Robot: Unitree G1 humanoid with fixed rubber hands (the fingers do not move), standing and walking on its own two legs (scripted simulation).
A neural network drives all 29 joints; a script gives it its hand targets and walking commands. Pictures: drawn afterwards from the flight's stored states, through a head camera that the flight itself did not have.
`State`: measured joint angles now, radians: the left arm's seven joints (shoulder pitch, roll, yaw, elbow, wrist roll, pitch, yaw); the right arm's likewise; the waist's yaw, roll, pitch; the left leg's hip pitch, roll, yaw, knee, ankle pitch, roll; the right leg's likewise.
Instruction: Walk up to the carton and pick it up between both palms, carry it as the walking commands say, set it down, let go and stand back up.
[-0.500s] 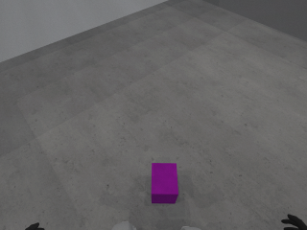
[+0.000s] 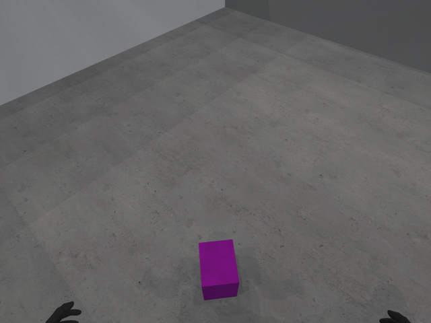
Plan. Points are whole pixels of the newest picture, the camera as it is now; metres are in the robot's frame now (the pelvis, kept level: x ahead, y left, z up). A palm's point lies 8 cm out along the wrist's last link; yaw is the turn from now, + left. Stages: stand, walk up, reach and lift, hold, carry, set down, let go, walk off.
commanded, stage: walk up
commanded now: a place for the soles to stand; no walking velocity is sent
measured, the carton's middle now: (218, 270) +0.43 +0.01 -0.65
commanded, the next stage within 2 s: none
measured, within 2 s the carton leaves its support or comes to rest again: neither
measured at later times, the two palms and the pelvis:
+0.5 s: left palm out of the picture +0.12 +0.30 -0.08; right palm out of the picture +0.09 -0.38 -0.07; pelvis +0.01 -0.03 +0.01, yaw +1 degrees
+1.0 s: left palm out of the picture +0.13 +0.30 -0.08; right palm out of the picture +0.15 -0.37 -0.08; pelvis +0.03 -0.03 +0.01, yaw +6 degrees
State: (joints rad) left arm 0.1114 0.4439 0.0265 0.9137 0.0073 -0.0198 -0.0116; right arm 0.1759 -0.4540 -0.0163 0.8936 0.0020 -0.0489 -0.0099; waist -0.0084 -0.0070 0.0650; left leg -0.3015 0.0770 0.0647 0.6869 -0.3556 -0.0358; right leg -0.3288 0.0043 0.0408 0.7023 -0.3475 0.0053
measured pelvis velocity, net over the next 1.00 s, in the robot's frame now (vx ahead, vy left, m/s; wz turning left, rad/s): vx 0.03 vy -0.03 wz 0.10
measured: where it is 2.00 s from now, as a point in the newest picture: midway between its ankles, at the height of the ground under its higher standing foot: outside the picture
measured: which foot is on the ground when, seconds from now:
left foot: down 0.00-1.00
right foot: down 0.00-1.00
